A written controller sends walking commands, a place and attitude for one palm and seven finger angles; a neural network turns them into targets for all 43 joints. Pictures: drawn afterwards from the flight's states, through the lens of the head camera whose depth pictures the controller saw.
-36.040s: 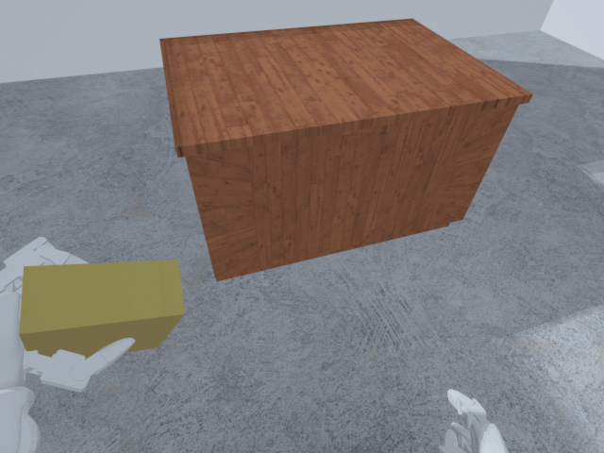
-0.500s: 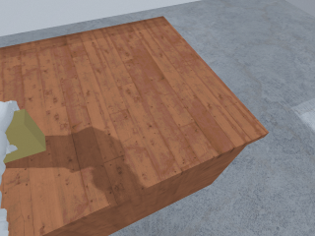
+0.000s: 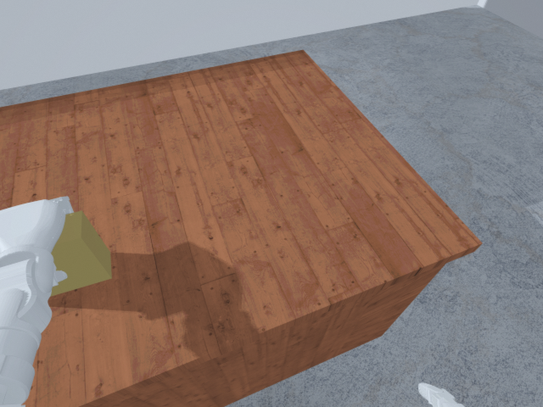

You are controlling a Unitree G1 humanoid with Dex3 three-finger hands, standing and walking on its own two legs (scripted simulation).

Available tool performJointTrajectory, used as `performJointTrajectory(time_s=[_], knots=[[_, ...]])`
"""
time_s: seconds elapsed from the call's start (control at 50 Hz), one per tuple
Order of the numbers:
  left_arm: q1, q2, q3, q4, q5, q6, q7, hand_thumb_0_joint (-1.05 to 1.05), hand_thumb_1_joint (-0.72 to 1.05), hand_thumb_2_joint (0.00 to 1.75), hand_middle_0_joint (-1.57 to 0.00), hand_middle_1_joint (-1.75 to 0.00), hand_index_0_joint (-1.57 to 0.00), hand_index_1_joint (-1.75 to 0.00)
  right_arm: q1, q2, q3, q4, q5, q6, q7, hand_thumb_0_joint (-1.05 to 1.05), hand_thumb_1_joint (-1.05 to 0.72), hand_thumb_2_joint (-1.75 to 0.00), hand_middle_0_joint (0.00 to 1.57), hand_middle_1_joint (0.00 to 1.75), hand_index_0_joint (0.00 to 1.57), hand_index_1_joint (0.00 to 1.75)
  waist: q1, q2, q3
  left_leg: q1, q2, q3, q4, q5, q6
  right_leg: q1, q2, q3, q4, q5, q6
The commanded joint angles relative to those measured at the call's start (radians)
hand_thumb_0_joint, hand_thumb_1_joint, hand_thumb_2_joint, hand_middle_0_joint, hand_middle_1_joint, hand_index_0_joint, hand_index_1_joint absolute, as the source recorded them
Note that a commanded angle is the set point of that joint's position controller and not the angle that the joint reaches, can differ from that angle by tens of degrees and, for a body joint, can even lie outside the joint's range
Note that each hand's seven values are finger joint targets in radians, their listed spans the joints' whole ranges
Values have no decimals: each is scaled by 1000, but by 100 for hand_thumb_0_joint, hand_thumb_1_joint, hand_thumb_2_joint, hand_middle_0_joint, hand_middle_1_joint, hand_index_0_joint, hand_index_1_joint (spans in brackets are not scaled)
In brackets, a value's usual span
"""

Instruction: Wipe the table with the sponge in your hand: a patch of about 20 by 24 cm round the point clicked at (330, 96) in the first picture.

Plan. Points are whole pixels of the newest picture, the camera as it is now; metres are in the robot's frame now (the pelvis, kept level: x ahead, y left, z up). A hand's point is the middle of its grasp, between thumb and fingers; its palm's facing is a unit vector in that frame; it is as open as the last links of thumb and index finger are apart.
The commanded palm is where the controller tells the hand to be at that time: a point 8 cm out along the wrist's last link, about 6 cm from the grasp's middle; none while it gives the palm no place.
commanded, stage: wipe back along the first lane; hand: left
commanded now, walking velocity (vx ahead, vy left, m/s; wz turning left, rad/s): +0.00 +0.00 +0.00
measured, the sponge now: (57, 265) +0.31 +0.39 -0.01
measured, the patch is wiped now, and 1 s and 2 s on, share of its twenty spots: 1.00 1.00 1.00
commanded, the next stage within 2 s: lift the sponge slowly off the table in 0.98 s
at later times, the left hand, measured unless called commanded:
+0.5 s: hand (50, 278) +0.27 +0.35 +0.04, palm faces -0.05 -0.02 -1.00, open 9.6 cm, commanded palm +0.22 +0.33 +0.06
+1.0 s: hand (41, 325) +0.20 +0.33 +0.04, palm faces -0.04 -0.02 -1.00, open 9.6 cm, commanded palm +0.16 +0.32 +0.05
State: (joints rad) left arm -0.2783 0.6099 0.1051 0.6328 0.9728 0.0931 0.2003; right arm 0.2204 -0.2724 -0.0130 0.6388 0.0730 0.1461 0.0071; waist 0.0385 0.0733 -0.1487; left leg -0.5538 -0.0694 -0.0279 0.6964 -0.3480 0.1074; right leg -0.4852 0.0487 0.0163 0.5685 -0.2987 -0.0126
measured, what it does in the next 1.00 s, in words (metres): stands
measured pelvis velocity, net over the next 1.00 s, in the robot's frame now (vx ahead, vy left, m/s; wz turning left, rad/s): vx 0.00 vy -0.03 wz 0.00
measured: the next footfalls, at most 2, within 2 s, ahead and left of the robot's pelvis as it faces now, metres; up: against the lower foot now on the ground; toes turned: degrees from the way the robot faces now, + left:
none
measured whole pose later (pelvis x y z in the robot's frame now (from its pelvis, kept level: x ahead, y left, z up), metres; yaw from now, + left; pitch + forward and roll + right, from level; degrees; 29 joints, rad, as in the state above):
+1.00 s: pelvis +0.00 -0.03 +0.01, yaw +0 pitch +6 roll -3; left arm 0.26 0.53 0.14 0.15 0.91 0.13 0.24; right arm 0.13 -0.26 -0.01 0.65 0.06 0.08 -0.02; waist 0.07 0.08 -0.12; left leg -0.40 -0.05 -0.03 0.64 -0.34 0.07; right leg -0.35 0.06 0.02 0.54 -0.30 -0.01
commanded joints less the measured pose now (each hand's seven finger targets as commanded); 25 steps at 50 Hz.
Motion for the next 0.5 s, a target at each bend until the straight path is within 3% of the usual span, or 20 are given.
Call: performJointTrajectory(time_s=[0.0,0.04,0.1,0.2,0.22,0.24,0.26,0.32,0.34,0.38,0.42,0.44,0.46,0.48], knots=[[57,52,-46,-61,-17,19,-53,0,10,130,-120,-160,-120,-160,-66,-156,-51,-127,2,-50,-8,0,-90,-90,20,30,20,30,1,-67,-128,232,100,-146,-107,438,-119,10,25,-31,-31,159,-67],[89,40,-38,-112,-30,28,-53,0,10,130,-120,-160,-120,-160,-90,-152,-49,-130,2,-60,-5,0,-90,-90,20,30,20,30,12,-37,-133,249,109,-163,-112,482,-126,15,21,-23,-26,163,-67],[156,3,-65,-141,-32,53,-49,0,10,130,-120,-160,-120,-160,-90,-147,-50,-131,1,-69,-2,0,-90,-90,20,30,20,30,11,-62,-134,261,103,-154,-106,488,-127,32,22,-32,-31,178,-65],[209,20,-38,-195,-48,79,-51,0,10,130,-120,-160,-120,-160,-114,-148,-41,-132,-1,-78,-7,0,-90,-90,20,30,20,30,15,-108,-112,234,91,-135,-117,464,-117,87,18,-29,-40,225,-64],[222,9,-48,-212,-52,83,-52,0,10,130,-120,-160,-120,-160,-123,-144,-39,-136,-1,-79,-9,0,-90,-90,20,30,20,30,15,-110,-106,224,86,-123,-124,435,-112,105,16,-28,-46,226,-63],[197,43,-15,-229,-55,83,-52,0,10,130,-120,-160,-120,-160,-134,-148,-35,-131,-1,-80,-11,0,-90,-90,20,30,20,30,19,-81,-102,227,92,-137,-131,446,-116,101,16,-19,-42,219,-68],[213,7,-47,-232,-52,88,-55,0,10,130,-120,-160,-120,-160,-124,-144,-38,-134,-3,-82,-13,0,-90,-90,20,30,20,30,17,-88,-103,241,84,-126,-124,459,-112,108,17,-32,-46,237,-66],[288,41,-9,-239,-57,85,-55,0,10,130,-120,-160,-120,-160,-135,-139,-30,-132,-2,-89,-14,0,-90,-90,20,30,20,30,29,-93,-103,229,76,-109,-126,462,-106,152,13,-25,-52,277,-68],[289,56,15,-270,-66,78,-56,0,10,130,-120,-160,-120,-160,-147,-141,-30,-134,-4,-91,-14,0,-90,-90,20,30,20,30,36,-70,-116,234,79,-115,-128,486,-109,162,11,-14,-50,291,-70],[321,31,-8,-277,-65,77,-57,0,10,130,-120,-160,-120,-160,-143,-135,-30,-135,-4,-95,-15,0,-90,-90,20,30,20,30,29,-88,-105,236,72,-100,-122,480,-100,172,10,-19,-55,320,-66],[390,49,18,-293,-75,70,-55,0,10,130,-120,-160,-120,-160,-154,-134,-27,-138,-6,-99,-14,0,-90,-90,20,30,20,30,40,-94,-102,220,65,-87,-125,454,-92,205,6,-12,-57,347,-65],[365,81,52,-318,-76,66,-54,0,10,130,-120,-160,-120,-160,-164,-139,-27,-130,-7,-98,-16,0,-90,-90,20,30,20,30,41,-76,-109,222,69,-97,-128,473,-95,206,6,-1,-53,351,-70],[377,53,24,-326,-76,69,-54,0,10,130,-120,-160,-120,-160,-156,-136,-30,-137,-9,-99,-18,0,-90,-90,20,30,20,30,39,-83,-98,226,62,-88,-127,451,-89,207,7,-14,-61,355,-66],[389,62,36,-319,-78,68,-52,0,10,130,-120,-160,-120,-160,-157,-136,-29,-132,-8,-100,-19,0,-90,-90,20,30,20,30,35,-99,-91,219,64,-85,-126,444,-86,208,5,-8,-62,361,-66]])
